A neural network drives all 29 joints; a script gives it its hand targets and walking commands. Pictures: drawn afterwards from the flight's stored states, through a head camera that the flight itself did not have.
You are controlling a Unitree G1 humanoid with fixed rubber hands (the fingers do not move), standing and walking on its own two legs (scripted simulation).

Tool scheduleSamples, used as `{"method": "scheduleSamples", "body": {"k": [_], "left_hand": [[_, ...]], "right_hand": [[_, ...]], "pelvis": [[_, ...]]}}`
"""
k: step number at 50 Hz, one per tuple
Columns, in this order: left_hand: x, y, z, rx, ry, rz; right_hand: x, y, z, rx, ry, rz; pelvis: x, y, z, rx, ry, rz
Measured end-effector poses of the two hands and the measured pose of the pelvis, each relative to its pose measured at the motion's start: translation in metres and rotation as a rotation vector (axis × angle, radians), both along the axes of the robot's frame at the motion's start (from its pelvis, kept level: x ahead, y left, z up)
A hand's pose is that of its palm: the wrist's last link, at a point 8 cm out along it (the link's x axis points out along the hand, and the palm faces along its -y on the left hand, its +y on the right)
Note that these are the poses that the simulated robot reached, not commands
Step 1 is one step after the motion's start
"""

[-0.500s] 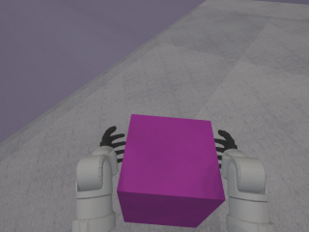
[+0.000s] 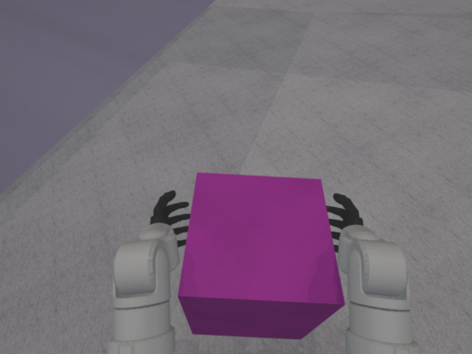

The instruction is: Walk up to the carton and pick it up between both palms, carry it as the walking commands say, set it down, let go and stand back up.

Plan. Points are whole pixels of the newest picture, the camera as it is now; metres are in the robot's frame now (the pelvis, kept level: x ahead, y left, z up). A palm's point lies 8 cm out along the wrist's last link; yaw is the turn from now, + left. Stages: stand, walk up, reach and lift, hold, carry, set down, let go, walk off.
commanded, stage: carry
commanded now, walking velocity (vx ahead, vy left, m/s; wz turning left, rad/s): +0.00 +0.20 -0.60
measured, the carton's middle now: (252, 261) +0.29 +0.01 -0.02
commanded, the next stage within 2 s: none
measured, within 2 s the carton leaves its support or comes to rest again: neither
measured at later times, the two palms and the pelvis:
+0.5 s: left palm (137, 257) +0.25 +0.17 +0.09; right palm (342, 285) +0.20 -0.12 +0.09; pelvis -0.06 +0.07 +0.00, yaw -9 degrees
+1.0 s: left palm (163, 211) +0.31 +0.14 +0.11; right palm (356, 244) +0.25 -0.14 +0.11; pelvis +0.01 +0.06 +0.02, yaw -12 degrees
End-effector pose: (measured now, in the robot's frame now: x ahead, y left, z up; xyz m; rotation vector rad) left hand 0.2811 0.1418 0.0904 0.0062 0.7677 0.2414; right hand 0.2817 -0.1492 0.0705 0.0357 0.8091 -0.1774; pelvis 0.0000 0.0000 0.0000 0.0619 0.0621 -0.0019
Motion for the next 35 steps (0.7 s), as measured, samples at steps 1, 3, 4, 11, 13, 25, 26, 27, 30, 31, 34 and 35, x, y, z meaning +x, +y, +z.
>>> {"method": "scheduleSamples", "body": {"k": [1,3,4,11,13,25,26,27,30,31,34,35], "left_hand": [[0.000,-0.004,0.001,0.004,0.012,-0.018],[-0.001,-0.009,0.006,0.011,0.022,-0.048],[-0.001,-0.010,0.008,0.014,0.021,-0.060],[-0.007,-0.001,0.011,0.005,0.019,-0.107],[-0.010,0.008,0.006,-0.010,0.018,-0.109],[-0.035,0.031,-0.001,-0.058,-0.006,-0.154],[-0.036,0.027,0.001,-0.053,-0.010,-0.163],[-0.036,0.023,0.002,-0.047,-0.014,-0.172],[-0.038,0.013,0.008,-0.017,0.002,-0.202],[-0.038,0.011,0.010,-0.015,0.010,-0.207],[-0.034,0.012,0.017,-0.017,0.016,-0.210],[-0.032,0.013,0.019,-0.019,0.014,-0.210]], "right_hand": [[-0.006,-0.003,0.001,0.004,0.011,-0.019],[-0.015,-0.008,0.004,0.011,0.020,-0.049],[-0.018,-0.009,0.006,0.013,0.019,-0.061],[-0.039,0.001,0.010,0.005,0.013,-0.111],[-0.043,0.010,0.009,-0.010,0.012,-0.115],[-0.079,0.034,0.019,-0.065,-0.016,-0.155],[-0.082,0.031,0.019,-0.060,-0.021,-0.164],[-0.084,0.027,0.019,-0.054,-0.025,-0.173],[-0.092,0.018,0.020,-0.028,-0.018,-0.204],[-0.094,0.017,0.022,-0.027,-0.011,-0.209],[-0.091,0.018,0.031,-0.029,-0.006,-0.212],[-0.088,0.019,0.034,-0.032,-0.009,-0.212]], "pelvis": [[-0.002,0.002,0.003,0.006,-0.003,-0.015],[-0.006,0.006,0.008,0.014,-0.004,-0.038],[-0.008,0.008,0.010,0.016,-0.004,-0.048],[-0.023,0.031,0.014,0.011,0.025,-0.091],[-0.029,0.040,0.011,0.001,0.038,-0.091],[-0.055,0.072,0.005,-0.028,0.019,-0.158],[-0.056,0.071,0.004,-0.023,0.020,-0.167],[-0.057,0.070,0.004,-0.018,0.020,-0.175],[-0.059,0.069,0.008,-0.029,0.017,-0.181],[-0.058,0.068,0.012,-0.027,0.016,-0.182],[-0.054,0.070,0.020,-0.028,0.018,-0.179],[-0.052,0.070,0.022,-0.030,0.023,-0.178]]}}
